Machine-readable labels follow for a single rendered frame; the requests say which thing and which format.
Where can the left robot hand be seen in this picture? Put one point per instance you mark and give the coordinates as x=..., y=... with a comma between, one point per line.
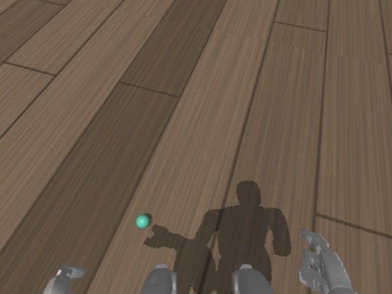
x=60, y=284

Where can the right robot hand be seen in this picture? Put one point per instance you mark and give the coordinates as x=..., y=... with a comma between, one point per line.
x=329, y=271

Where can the ball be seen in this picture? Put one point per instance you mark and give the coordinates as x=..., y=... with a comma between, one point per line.
x=142, y=221

